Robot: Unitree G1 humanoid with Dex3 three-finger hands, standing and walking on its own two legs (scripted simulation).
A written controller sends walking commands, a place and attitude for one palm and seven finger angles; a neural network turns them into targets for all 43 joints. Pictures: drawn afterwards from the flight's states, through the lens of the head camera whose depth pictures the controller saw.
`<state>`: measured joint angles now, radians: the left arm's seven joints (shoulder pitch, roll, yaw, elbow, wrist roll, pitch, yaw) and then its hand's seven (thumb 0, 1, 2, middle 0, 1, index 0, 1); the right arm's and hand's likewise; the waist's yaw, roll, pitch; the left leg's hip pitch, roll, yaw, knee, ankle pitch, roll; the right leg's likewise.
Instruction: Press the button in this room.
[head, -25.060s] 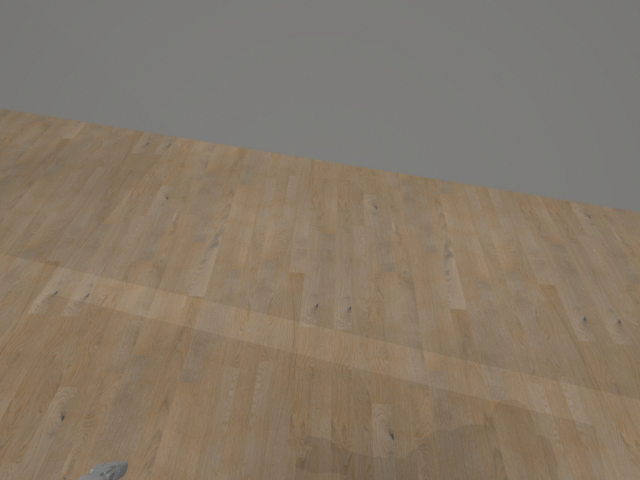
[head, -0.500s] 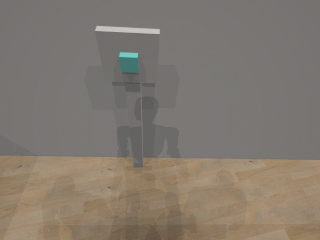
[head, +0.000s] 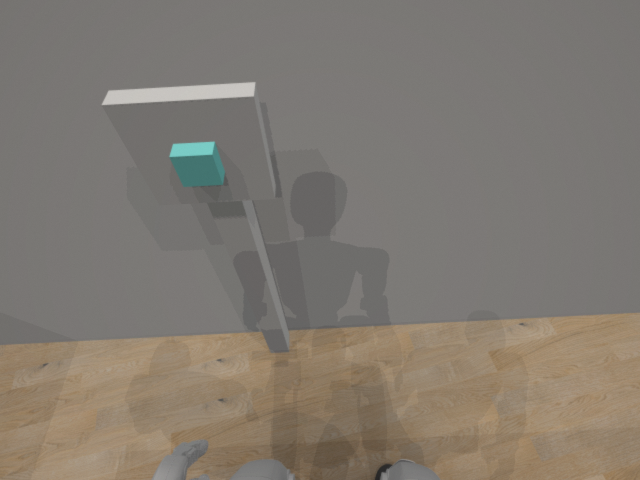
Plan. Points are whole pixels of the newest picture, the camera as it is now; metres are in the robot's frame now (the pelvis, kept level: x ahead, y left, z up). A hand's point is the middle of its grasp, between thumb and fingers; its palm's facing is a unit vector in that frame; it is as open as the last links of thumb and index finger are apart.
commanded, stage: come to a stop and stand still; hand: left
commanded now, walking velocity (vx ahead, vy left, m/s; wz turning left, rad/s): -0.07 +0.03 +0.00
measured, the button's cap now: (199, 163) +0.49 +0.18 +0.10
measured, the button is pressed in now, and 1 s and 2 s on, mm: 0 0 0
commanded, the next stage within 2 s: look again from close up in 1.02 s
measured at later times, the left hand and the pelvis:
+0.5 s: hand out of the picture -0.04 +0.26 -0.17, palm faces +0.02 -0.98 -0.22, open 7.3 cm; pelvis -0.02 +0.07 +0.02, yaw -1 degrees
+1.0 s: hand out of the picture -0.06 +0.20 -0.16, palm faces -0.01 -0.99 -0.17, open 7.3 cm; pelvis -0.05 +0.05 +0.02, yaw -2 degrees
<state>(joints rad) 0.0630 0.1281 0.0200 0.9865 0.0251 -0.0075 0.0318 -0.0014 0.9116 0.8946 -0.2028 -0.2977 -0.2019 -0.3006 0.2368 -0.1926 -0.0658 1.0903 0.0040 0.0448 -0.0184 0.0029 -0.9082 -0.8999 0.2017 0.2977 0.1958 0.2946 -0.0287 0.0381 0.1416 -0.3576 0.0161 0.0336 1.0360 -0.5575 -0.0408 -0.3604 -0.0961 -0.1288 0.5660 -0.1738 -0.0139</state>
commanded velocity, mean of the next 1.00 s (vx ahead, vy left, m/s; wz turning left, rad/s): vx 0.00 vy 0.00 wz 0.00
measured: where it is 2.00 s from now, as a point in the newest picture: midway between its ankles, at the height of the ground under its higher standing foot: outside the picture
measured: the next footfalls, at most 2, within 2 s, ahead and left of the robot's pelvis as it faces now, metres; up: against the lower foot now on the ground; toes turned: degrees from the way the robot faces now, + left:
left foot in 0.20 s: +0.02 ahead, +0.14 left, +0.00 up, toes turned +3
right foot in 0.56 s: -0.05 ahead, -0.07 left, +0.00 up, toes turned -4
